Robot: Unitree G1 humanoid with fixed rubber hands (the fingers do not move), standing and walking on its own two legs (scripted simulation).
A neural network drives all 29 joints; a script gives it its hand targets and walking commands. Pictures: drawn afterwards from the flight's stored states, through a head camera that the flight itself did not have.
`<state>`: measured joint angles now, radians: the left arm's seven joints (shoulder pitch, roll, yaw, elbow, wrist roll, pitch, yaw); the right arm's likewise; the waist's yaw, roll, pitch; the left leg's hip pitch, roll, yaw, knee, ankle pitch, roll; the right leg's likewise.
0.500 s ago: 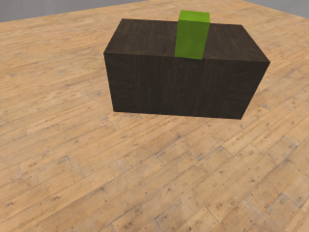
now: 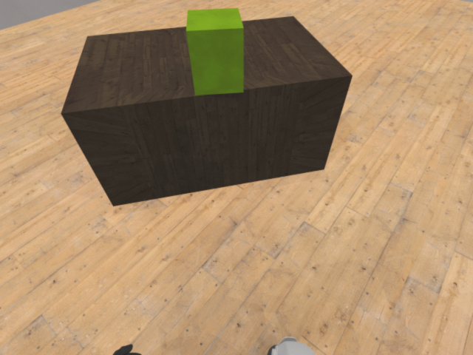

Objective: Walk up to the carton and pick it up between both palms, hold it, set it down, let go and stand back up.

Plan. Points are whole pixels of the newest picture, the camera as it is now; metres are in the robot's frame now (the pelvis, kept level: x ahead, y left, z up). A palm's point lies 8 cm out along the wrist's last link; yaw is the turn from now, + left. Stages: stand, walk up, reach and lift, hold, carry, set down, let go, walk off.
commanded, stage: walk up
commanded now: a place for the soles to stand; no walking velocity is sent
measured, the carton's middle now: (216, 52) +1.21 +0.06 -0.03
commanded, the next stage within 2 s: none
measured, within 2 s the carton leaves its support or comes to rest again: neither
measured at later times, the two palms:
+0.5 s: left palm (88, 348) +0.20 +0.30 -0.15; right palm (331, 246) +0.37 -0.21 -0.10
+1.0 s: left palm (141, 200) +0.52 +0.25 -0.11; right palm (333, 198) +0.53 -0.26 -0.14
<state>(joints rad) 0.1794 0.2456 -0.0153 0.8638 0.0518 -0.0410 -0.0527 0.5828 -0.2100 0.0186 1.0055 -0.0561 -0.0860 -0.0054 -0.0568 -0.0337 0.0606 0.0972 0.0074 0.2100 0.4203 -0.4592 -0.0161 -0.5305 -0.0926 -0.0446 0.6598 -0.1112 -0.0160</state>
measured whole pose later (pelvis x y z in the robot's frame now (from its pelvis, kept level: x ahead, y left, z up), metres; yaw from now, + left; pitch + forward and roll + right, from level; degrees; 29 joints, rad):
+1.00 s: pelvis +0.47 -0.01 -0.01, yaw +5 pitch -3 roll -1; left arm 0.30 0.22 0.01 0.76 0.01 -0.04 0.01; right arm 0.38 -0.28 0.00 0.76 -0.04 -0.02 0.02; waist 0.01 0.08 0.08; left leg -0.41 0.04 -0.01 1.23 -0.51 0.01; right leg -0.41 -0.01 -0.12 0.72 -0.26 -0.06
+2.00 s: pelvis +0.76 -0.02 +0.00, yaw +7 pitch -2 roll +1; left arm 0.15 0.23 -0.02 0.80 0.01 0.02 0.01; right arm 0.24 -0.24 0.01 0.81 -0.01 0.01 -0.01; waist 0.01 0.01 0.10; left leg -0.26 0.03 0.04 0.70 -0.39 -0.02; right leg -0.42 -0.06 -0.07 0.68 -0.23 -0.01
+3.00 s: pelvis +0.77 +0.01 +0.00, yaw +1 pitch -2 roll +1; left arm 0.20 0.28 -0.04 0.88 0.01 0.00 0.03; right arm 0.22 -0.29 0.02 0.91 -0.01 0.05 0.01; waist 0.01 0.00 0.07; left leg -0.19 0.02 0.14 0.64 -0.41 0.02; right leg -0.40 -0.04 0.03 0.64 -0.21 0.02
